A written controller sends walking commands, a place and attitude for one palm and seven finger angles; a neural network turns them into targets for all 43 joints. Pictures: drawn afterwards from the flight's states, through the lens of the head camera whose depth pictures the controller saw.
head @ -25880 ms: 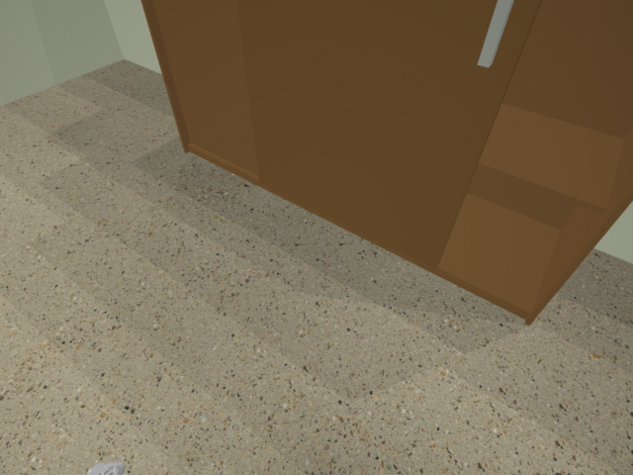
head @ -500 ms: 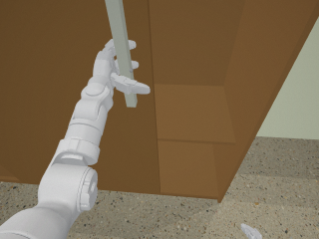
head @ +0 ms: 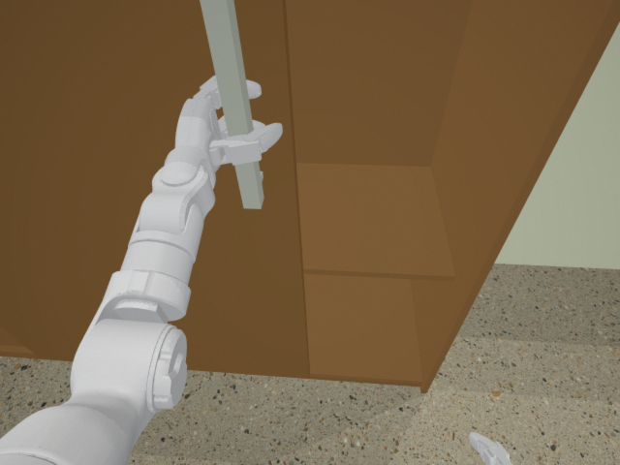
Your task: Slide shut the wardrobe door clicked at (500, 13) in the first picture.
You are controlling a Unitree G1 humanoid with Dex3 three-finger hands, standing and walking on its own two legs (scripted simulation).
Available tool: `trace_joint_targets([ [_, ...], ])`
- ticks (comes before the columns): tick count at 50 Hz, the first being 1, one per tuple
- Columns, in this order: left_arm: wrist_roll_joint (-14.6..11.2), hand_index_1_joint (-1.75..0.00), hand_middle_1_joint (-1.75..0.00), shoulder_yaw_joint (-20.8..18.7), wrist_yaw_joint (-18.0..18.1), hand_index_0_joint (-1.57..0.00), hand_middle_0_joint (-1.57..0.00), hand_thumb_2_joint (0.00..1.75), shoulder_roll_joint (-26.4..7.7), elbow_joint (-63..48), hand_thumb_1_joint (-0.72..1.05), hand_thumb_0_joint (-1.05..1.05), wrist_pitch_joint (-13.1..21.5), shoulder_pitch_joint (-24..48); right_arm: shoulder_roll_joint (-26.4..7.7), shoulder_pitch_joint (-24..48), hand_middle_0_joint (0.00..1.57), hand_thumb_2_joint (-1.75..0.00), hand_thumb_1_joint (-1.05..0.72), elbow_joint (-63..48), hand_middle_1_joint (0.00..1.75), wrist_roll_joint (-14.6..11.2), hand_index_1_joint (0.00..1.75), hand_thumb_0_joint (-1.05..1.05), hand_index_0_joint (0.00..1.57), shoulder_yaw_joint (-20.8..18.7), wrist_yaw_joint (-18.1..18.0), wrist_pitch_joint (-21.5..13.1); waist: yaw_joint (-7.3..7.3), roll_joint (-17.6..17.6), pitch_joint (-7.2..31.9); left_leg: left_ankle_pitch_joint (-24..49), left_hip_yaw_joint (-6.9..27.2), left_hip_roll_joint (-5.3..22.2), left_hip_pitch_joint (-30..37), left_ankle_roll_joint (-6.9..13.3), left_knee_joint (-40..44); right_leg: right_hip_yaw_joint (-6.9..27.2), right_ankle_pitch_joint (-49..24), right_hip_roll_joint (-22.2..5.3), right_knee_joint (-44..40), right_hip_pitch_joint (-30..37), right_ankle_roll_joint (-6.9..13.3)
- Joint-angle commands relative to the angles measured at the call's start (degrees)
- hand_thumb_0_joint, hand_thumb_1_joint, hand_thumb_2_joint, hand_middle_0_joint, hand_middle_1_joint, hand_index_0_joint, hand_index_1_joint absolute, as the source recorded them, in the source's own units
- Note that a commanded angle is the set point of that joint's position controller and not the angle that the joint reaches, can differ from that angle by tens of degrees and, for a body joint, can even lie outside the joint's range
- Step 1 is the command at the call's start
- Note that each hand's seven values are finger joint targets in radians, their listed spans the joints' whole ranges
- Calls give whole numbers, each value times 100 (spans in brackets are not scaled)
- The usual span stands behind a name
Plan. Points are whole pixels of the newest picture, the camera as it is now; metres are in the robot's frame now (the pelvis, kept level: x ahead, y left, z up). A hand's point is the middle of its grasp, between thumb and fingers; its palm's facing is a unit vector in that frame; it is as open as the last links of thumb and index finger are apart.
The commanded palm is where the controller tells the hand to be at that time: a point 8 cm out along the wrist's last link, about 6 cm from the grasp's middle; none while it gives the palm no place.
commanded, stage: grip the handle and tug to test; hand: left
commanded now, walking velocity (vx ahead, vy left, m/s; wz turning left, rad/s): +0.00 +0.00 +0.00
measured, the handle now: (243, 111) +0.50 +0.11 +0.23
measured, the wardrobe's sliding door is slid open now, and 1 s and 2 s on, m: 0.36 0.36 0.36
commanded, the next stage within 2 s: tug the door sideways, standing still in 0.90 s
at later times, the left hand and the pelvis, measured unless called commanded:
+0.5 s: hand (251, 135) +0.45 +0.09 +0.23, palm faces -0.01 -1.00 -0.02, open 6.1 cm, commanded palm +0.42 +0.13 +0.22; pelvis +0.00 +0.00 +0.00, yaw +0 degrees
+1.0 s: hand (251, 139) +0.44 +0.09 +0.22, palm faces -0.03 -1.00 -0.01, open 6.4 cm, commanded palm +0.39 +0.14 +0.22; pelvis +0.04 +0.00 +0.00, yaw -3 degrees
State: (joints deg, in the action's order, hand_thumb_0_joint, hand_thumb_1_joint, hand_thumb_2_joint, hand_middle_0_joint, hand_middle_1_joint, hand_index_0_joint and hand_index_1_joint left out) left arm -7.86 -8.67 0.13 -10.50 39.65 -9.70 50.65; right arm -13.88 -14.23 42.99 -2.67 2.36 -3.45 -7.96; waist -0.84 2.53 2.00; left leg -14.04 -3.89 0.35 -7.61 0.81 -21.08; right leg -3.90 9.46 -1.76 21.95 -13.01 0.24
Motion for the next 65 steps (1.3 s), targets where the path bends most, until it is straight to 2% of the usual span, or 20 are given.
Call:
trace_joint_targets([
  [1, -14, -138, -138, 35, -82, -44, -44, 84, -615, -1096, 76, 0, 367, 3177, -641, 354, 20, -90, -90, -729, 30, -23, 30, 0, 20, -194, -51, -240, -200, -448, 1570, 1461, 279, -8, 315, 99, 120, 176, -1364, 167, -102, 694, 166],
  [4, -44, -140, -140, 41, -100, -45, -45, 90, -621, -1032, 90, 0, 372, 3289, -643, 311, 20, -90, -90, -719, 30, -30, 30, 0, 20, -191, -56, -241, -228, -497, 1603, 1440, 290, -18, 293, 102, 112, 183, -1384, 173, -91, 705, 161],
  [5, -55, -140, -140, 90, -110, -45, -45, 90, -529, -1070, 90, 0, 383, 3367, -628, 314, 20, -90, -90, -735, 30, -21, 30, 0, 20, -190, -55, -254, -246, -404, 1628, 1440, 270, -22, 316, 107, 96, 197, -1404, 163, -85, 673, 156],
  [8, -38, -140, -140, -127, -98, -45, -45, 90, -787, -1159, 90, 0, 470, 3298, -635, 301, 20, -90, -90, -759, 30, -13, 30, 0, 20, -199, -47, -262, -166, -434, 1831, 1541, 294, -27, 326, 102, 95, 201, -1481, 163, -51, 847, 171],
  [11, 1, -140, -140, 139, -96, -45, -45, 90, -528, -1180, 90, 0, 518, 3333, -617, 324, 20, -90, -90, -762, 30, -15, 30, 0, 20, -204, -28, -263, -212, -404, 1674, 1555, 291, -8, 345, 95, 106, 185, -1444, 168, -64, 733, 173],
  [15, -49, -140, -140, -102, -121, -45, -45, 90, -785, -1245, 90, 0, 506, 3208, -633, 334, 20, -90, -90, -778, 30, -27, 30, 0, 20, -196, -38, -257, -170, -538, 1767, 1523, 250, -18, 298, 115, 113, 207, -1534, 171, -82, 893, 153],
  [19, -46, -140, -140, -107, -132, -45, -45, 90, -805, -1287, 90, 0, 503, 3226, -634, 347, 20, -90, -90, -785, 30, -25, 30, 0, 20, -191, -47, -276, -160, -360, 1683, 1451, 258, -16, 306, 102, 151, 211, -1420, 173, -110, 844, 166],
  [20, -48, -140, -140, 23, -142, -45, -45, 90, -633, -1309, 90, 0, 489, 3186, -611, 372, 20, -90, -90, -808, 30, -34, 30, 0, 20, -185, -38, -284, -166, -321, 1653, 1468, 269, -20, 319, 97, 150, 203, -1421, 179, -103, 809, 173],
  [24, -60, -140, -140, 98, -116, -45, -45, 90, -558, -1349, 90, 0, 484, 3262, -626, 328, 20, -90, -90, -777, 30, -29, 30, 0, 20, -202, -35, -308, -213, -495, 1655, 1476, 293, -7, 342, 98, 150, 177, -1402, 192, -115, 776, 162],
  [28, -62, -140, -140, 45, -110, -45, -45, 90, -556, -1724, 90, 0, 487, 2854, -614, 391, 20, -90, -90, -862, 30, -14, 30, 0, 20, -222, 8, -310, -91, -413, 1980, 1845, 278, 2, 515, 77, 125, 172, -1724, 184, -38, 1011, 181],
  [34, -144, -140, -140, 131, -179, -45, -45, 90, -360, -2403, 90, 0, 316, 2157, -591, 623, 20, -90, -90, -1014, 30, -30, 30, 0, 20, -233, 71, -262, 6, -387, 2011, 2258, 237, 13, 640, 62, 95, 147, -2137, 198, -7, 1199, 184],
  [40, -176, -140, -140, -167, -224, -45, -45, 90, -584, -3408, 90, 0, 22, 1087, -578, 874, 20, -90, -90, -1256, 30, -10, 30, 0, 20, -244, 137, -125, 199, -459, 2218, 2914, 161, 17, 689, 63, 48, 131, -2858, 186, 102, 1662, 165],
  [41, -155, -140, -140, -353, -209, -45, -45, 90, -778, -3520, 90, 0, -35, 771, -602, 947, 20, -90, -90, -1299, 30, 5, 30, 0, 20, -250, 151, -78, 284, -386, 2245, 3051, 137, 14, 672, 61, 18, 138, -2973, 182, 122, 1737, 172],
  [43, -182, -140, -140, -197, -246, -45, -45, 90, -596, -3975, 90, 0, -151, 563, -557, 1021, 20, -90, -90, -1386, 30, -4, 30, 0, 20, -243, 185, -27, 250, -367, 2190, 3280, 114, 12, 691, 65, -9, 110, -3240, 171, 148, 1791, 149],
  [46, -163, -140, -140, -420, -234, -45, -45, 90, -819, -4441, 90, 0, -357, 28, -590, 1119, 20, -90, -90, -1494, 30, 11, 30, 0, 20, -256, 232, 80, 355, -412, 2252, 3605, 114, 10, 678, 65, -82, 99, -3507, 174, 219, 1905, 148],
  [50, -193, -140, -140, -363, -259, -45, -45, 90, -696, -5137, 90, 0, -614, -501, -537, 1260, 20, -90, -90, -1632, 30, 13, 30, 0, 20, -248, 292, 190, 360, -367, 2322, 3906, 106, 0, 740, 58, -181, 87, -3841, 165, 290, 1966, 136],
  [53, -193, -140, -140, -128, -159, -45, -45, 90, -623, -4685, 90, 0, -834, 646, -573, 1293, 20, -90, -90, -1407, 30, 3, 30, 0, 20, -223, 211, 274, 110, -439, 1859, 3274, 147, -34, 725, 62, -181, 102, -3294, 230, 136, 1473, 133],
  [55, -164, -140, -140, 219, -64, -45, -45, 90, -262, -4385, 90, 0, -985, 1321, -547, 1229, 20, -90, -90, -1290, 30, -2, 30, 0, 20, -223, 145, 286, -69, -395, 1708, 3105, 175, -59, 781, 82, -243, 86, -3088, 248, 107, 1194, 130],
  [61, -39, -140, -140, 901, 119, -45, -45, 90, 438, -4223, 90, 0, -1014, 1743, -464, 1093, 20, -90, -90, -1128, 30, 53, 30, 0, 20, -257, 194, 308, -151, -83, 2216, 4067, 269, -93, 1060, 64, -592, 21, -3739, 181, 438, 1195, 156],
  [65, -61, -140, -140, 1257, 104, -45, -45, 90, 793, -4043, 90, 0, -743, 2126, -404, 1171, 20, -90, -90, -1131, 30, 68, 30, 0, 20, -237, 222, 303, -208, -429, 2239, 3685, 418, -77, 1107, 70, -525, 13, -3269, 184, 438, 1047, 159],
])
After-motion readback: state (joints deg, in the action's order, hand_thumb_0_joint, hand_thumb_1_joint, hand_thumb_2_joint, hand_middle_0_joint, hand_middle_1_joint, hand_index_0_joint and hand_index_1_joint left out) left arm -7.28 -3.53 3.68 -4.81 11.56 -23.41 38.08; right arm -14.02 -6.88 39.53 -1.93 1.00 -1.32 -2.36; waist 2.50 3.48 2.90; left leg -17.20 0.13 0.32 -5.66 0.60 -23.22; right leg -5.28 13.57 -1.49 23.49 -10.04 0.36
